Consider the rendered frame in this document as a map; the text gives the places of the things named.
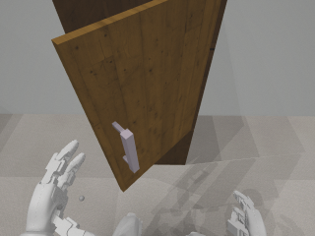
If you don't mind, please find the left robot hand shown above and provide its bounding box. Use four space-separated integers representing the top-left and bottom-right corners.
26 140 97 236

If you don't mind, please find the left robot thigh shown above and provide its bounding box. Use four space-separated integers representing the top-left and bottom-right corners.
112 215 143 236

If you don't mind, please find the handle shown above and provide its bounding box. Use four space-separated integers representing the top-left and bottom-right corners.
112 121 140 173

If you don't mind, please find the robot left shin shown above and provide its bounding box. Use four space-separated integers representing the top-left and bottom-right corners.
127 212 136 217

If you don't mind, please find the cupboard door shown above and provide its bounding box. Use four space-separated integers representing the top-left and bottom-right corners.
51 0 221 193

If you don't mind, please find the right robot hand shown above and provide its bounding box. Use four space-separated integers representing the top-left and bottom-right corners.
227 190 268 236

